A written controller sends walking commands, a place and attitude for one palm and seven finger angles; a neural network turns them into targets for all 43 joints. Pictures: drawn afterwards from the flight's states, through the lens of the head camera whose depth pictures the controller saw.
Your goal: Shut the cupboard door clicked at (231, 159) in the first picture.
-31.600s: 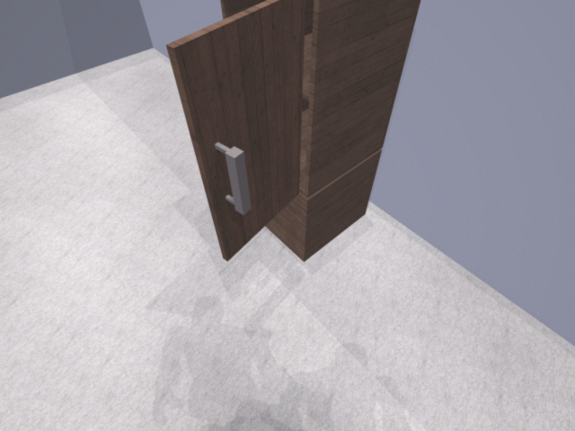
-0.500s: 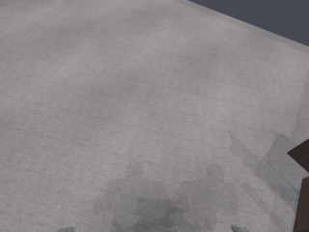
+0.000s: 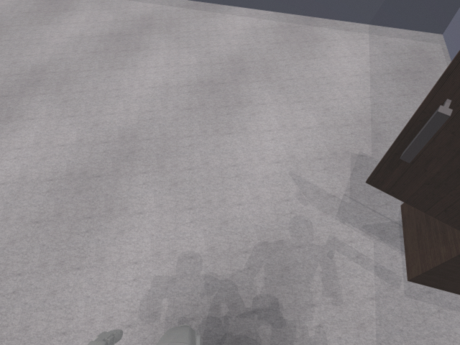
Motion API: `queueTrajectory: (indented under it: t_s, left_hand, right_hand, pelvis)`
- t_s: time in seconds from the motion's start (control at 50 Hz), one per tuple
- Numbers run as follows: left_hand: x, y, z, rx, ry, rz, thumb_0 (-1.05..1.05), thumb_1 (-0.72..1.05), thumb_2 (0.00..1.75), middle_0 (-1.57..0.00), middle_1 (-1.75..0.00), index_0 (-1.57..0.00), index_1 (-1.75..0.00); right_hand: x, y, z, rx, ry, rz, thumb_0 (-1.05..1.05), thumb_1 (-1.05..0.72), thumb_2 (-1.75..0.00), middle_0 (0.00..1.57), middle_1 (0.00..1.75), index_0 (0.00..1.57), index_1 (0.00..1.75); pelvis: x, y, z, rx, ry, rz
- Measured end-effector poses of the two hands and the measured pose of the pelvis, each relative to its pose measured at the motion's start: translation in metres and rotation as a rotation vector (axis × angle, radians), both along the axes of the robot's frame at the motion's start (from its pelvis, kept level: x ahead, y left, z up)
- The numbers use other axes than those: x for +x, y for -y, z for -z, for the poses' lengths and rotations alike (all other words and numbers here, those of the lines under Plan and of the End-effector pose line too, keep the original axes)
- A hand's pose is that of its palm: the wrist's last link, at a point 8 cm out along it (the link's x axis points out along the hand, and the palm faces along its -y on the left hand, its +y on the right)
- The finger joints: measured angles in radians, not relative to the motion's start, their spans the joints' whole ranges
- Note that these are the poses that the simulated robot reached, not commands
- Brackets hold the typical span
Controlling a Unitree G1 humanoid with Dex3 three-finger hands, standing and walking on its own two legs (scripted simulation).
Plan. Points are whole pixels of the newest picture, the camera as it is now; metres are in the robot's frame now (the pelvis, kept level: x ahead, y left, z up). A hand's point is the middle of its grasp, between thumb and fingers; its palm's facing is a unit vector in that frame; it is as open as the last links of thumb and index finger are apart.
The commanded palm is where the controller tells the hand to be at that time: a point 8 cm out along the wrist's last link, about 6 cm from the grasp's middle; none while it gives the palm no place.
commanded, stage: turn to face it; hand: left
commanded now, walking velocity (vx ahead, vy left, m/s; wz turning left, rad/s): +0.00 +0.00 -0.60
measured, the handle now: (425, 131) +0.61 -0.47 -0.04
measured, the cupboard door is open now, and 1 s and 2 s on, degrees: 69 69 69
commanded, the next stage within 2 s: take the last steps up to it in 0.92 s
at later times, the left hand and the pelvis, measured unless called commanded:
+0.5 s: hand (158, 302) +0.21 +0.16 -0.16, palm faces -0.31 -0.91 -0.27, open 7.4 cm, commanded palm none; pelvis +0.03 -0.01 -0.01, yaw -19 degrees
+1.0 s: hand (175, 289) +0.24 +0.14 -0.17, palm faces -0.46 -0.87 -0.18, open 7.4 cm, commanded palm none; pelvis +0.07 +0.00 +0.01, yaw -30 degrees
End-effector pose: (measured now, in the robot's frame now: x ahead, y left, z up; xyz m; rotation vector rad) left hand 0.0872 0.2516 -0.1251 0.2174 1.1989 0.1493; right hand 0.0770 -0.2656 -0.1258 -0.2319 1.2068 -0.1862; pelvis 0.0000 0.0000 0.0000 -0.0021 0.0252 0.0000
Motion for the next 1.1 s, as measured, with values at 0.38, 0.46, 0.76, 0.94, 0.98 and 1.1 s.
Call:
queueTrajectory:
  t_s: [0.38,0.46,0.76,0.94,0.98,1.1]
  left_hand:
    - [0.094,0.001,0.002,-0.038,-0.003,0.223,0.01,0.91,0.90,-0.20,-0.30,-0.19,-0.30]
    - [0.121,0.028,-0.002,-0.010,0.036,0.308,0.01,0.91,0.90,-0.20,-0.30,-0.19,-0.30]
    - [0.132,0.069,0.006,-0.020,-0.025,0.421,0.01,0.91,0.90,-0.21,-0.30,-0.20,-0.30]
    - [0.161,0.064,0.021,-0.053,-0.069,0.457,0.01,0.91,0.90,-0.21,-0.30,-0.20,-0.30]
    - [0.168,0.067,0.016,-0.053,-0.066,0.469,0.01,0.91,0.90,-0.20,-0.30,-0.20,-0.30]
    - [0.183,0.089,0.006,-0.036,-0.049,0.528,0.01,0.91,0.90,-0.20,-0.30,-0.19,-0.30]
  right_hand:
    - [-0.055,-0.027,-0.012,-0.006,-0.012,0.222,0.00,-0.90,-0.90,0.21,0.30,0.20,0.30]
    - [-0.084,-0.011,0.006,0.022,-0.050,0.307,0.00,-0.90,-0.90,0.21,0.30,0.20,0.30]
    - [-0.075,0.009,-0.002,0.001,-0.001,0.434,0.01,-0.91,-0.90,0.20,0.30,0.19,0.30]
    - [-0.072,-0.023,-0.012,-0.023,-0.001,0.472,0.00,-0.90,-0.90,0.20,0.30,0.20,0.30]
    - [-0.079,-0.029,-0.013,-0.009,-0.024,0.488,0.00,-0.90,-0.90,0.20,0.30,0.20,0.30]
    - [-0.106,-0.037,-0.003,0.045,-0.081,0.565,0.00,-0.90,-0.90,0.21,0.30,0.20,0.30]
  pelvis:
    - [0.025,-0.018,-0.005,-0.044,0.008,0.256]
    - [0.027,-0.003,0.003,-0.031,0.009,0.307]
    - [0.047,0.007,-0.001,-0.006,-0.004,0.433]
    - [0.067,-0.003,-0.001,-0.029,-0.004,0.506]
    - [0.069,-0.003,-0.004,-0.036,-0.005,0.518]
    - [0.071,0.007,-0.006,-0.042,-0.004,0.554]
